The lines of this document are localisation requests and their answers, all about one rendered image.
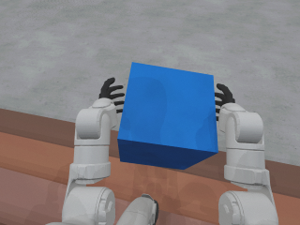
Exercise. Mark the right robot forearm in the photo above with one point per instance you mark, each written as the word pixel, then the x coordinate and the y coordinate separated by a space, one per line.
pixel 244 140

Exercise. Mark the right robot upper arm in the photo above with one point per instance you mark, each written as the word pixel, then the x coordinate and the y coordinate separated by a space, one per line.
pixel 246 208

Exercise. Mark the left robot upper arm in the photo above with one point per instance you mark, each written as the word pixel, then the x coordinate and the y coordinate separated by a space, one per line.
pixel 88 206

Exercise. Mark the left robot forearm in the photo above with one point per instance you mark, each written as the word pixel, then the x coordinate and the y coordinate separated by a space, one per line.
pixel 92 139

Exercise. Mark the right robot hand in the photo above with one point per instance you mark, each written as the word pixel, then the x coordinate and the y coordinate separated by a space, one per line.
pixel 226 97

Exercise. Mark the left robot hand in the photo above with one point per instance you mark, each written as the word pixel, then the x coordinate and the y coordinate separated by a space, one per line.
pixel 105 92

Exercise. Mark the carton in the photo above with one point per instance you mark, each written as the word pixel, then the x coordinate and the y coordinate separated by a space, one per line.
pixel 169 117

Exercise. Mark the robot left shin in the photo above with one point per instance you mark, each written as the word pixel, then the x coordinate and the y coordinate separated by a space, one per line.
pixel 147 196

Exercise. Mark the robot left thigh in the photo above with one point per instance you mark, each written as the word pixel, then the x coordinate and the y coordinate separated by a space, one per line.
pixel 142 211

